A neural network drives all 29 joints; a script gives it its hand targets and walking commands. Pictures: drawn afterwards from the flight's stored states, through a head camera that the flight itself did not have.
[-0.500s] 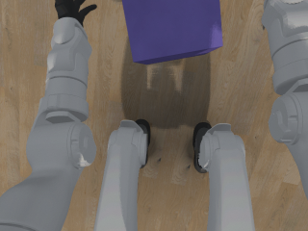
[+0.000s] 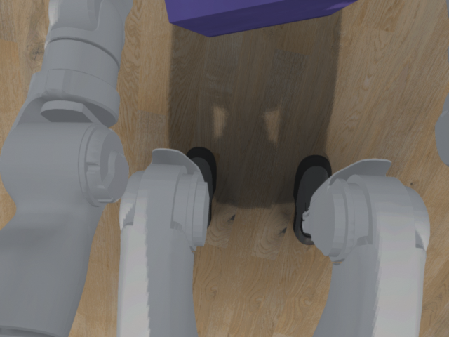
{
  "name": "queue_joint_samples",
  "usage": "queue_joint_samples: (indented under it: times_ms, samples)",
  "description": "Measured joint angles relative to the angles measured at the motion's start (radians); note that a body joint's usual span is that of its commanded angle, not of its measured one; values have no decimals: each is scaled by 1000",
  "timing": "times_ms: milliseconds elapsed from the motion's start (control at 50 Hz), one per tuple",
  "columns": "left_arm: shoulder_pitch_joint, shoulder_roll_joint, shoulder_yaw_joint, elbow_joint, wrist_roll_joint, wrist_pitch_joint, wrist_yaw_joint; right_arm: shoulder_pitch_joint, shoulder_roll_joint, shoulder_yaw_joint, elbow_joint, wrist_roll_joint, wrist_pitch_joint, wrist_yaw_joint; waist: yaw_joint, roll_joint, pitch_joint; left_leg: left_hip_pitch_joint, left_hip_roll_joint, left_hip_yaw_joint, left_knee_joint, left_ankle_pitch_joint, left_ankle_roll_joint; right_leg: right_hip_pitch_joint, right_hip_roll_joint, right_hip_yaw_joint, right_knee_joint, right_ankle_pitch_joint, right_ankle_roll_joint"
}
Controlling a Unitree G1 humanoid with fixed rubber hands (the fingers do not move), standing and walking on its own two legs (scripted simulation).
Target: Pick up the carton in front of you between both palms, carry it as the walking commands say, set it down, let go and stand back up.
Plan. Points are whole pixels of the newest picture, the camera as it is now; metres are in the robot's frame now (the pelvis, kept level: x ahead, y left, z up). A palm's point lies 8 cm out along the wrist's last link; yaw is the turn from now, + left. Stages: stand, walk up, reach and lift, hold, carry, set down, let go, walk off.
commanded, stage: reach and lift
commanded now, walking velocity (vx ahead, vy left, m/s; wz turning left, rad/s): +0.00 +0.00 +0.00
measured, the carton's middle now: out of the picture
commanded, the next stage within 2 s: none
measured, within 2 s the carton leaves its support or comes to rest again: leaves its support in 0.72 s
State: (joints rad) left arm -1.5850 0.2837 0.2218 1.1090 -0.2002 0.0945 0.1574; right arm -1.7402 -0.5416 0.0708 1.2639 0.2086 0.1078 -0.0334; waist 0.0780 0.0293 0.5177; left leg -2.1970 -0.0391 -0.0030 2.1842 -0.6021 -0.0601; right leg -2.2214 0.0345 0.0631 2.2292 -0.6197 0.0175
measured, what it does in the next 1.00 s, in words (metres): stands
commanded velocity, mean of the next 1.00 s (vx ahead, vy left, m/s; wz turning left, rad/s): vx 0.00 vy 0.00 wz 0.00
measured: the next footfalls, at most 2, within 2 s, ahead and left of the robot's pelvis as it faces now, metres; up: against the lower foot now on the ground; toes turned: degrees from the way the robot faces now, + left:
none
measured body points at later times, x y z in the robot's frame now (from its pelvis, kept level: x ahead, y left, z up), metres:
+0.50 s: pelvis -0.01 +0.00 +0.00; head +0.38 -0.02 +0.21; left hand +0.56 +0.15 -0.18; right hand +0.61 -0.15 -0.18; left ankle +0.11 +0.13 -0.34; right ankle +0.10 -0.12 -0.34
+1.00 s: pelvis +0.00 +0.01 +0.04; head +0.32 -0.03 +0.36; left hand +0.54 +0.13 -0.06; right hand +0.56 -0.17 -0.05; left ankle +0.11 +0.14 -0.34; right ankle +0.10 -0.12 -0.34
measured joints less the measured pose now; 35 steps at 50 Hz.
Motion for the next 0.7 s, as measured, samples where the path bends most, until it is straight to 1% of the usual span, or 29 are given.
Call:
queue_joint_samples:
  times_ms: [120, 240, 360, 420, 500, 560, 620, 660, 700]
  samples:
    - [27, -33, 13, -18, 11, -7, 11, 17, 8, 17, -4, 6, -6, 5, -2, -1, -48, -16, -3, 5, 16, -11, -2, -19, -2, 5, 22, -14, -1]
    - [45, -47, 44, -6, 43, -9, 3, 23, 34, -7, 19, -19, -1, 7, -1, -10, -74, -24, 0, 1, 1, 1, -8, -32, 1, 1, 9, 2, -7]
    - [15, -56, 25, -22, 36, -3, -8, -8, 65, 15, 14, -14, 7, 9, -6, -11, -32, -9, -2, -4, -15, 20, -13, -17, -2, -4, -8, 20, -12]
    - [-3, -71, 60, -37, 61, 5, 14, -34, 84, -2, 15, -42, 16, -14, -10, -8, 0, 8, -3, -4, -17, 22, -13, 1, -2, -5, -9, 21, -12]
    - [-8, -85, 124, -59, 119, 43, -6, -59, 95, -58, 35, -114, 44, -3, -12, -7, 4, 7, -4, -5, -7, 21, -12, 0, -2, -5, 1, 20, -14]
    - [0, -80, 156, -84, 156, 87, -40, -35, 108, -121, -6, -167, 80, 20, -11, -10, -5, 2, -4, -11, 11, 10, -14, -4, -1, -11, 16, 12, -18]
    - [27, -74, 166, -112, 163, 116, -63, 16, 128, -164, -70, -190, 104, 36, -14, -9, -31, -10, -4, -18, 26, -3, -15, -14, -2, -19, 27, 1, -21]
    - [47, -72, 163, -132, 153, 128, -63, 52, 142, -175, -113, -190, 116, 35, -17, -7, -52, -20, -6, -21, 32, -9, -15, -23, -3, -22, 32, -6, -22]
    - [70, -73, 152, -158, 135, 141, -54, 91, 154, -173, -156, -182, 129, 22, -18, -6, -79, -32, -7, -23, 34, -13, -15, -33, -4, -24, 32, -11, -23]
